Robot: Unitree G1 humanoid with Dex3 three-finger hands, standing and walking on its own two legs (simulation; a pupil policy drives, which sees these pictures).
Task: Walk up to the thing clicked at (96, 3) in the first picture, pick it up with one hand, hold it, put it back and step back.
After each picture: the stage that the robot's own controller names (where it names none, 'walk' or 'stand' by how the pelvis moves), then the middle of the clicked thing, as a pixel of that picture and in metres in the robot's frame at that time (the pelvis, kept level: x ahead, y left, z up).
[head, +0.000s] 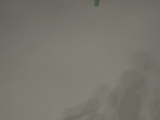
stand; (96, 1) +2.23 -0.15 -0.72
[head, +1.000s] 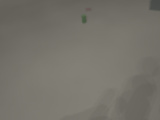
walk; (84, 18) +2.11 +0.22 -0.71
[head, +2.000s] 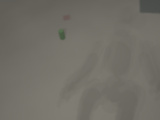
walk; (61, 34) +1.45 +0.41 -0.72
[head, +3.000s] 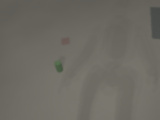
walk; (58, 66) +0.97 +0.36 -0.72
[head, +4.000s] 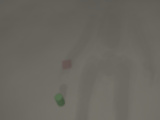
walk; (59, 100) +0.61 +0.30 -0.71
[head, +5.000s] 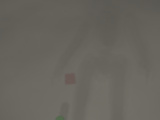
stand; out of the picture +0.41 +0.22 -0.69
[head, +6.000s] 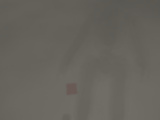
stand; out of the picture +0.36 +0.20 -0.72
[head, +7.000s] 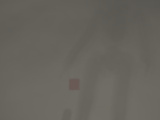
stand; out of the picture +0.36 +0.20 -0.72
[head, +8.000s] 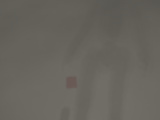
stand; out of the picture +0.35 +0.21 -0.71
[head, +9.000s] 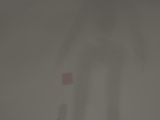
stand; out of the picture +0.35 +0.23 -0.71
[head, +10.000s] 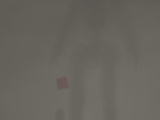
stand; out of the picture +0.31 +0.24 -0.71
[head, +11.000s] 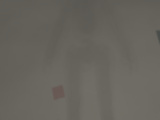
stand; out of the picture +0.24 +0.25 -0.71
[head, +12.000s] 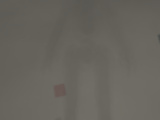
stand; out of the picture +0.26 +0.22 -0.72
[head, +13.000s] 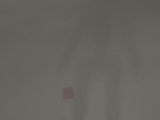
stand; out of the picture +0.33 +0.22 -0.72
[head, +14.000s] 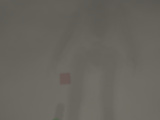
stand; out of the picture +0.37 +0.19 -0.71
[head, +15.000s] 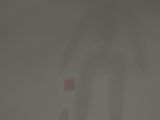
stand; out of the picture +0.37 +0.21 -0.72
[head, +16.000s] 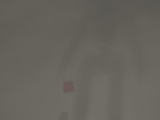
stand; out of the picture +0.36 +0.21 -0.73
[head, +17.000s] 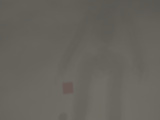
stand; out of the picture +0.35 +0.22 -0.73
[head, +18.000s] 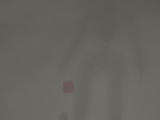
go down; out of the picture +0.35 +0.22 -0.73
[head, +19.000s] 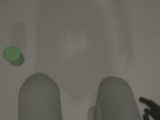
go down; (14, 57) +0.41 +0.28 -0.32
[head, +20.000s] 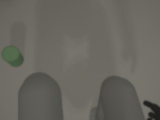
approach; (13, 57) +0.40 +0.30 -0.30
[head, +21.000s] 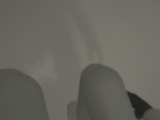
close in; out of the picture +0.38 +0.33 -0.22
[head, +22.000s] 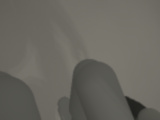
close; out of the picture +0.37 +0.34 -0.21
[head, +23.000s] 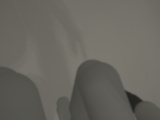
lift; out of the picture +0.36 +0.34 -0.21
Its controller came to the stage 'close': yes
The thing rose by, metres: 0.00
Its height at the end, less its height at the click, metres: +0.00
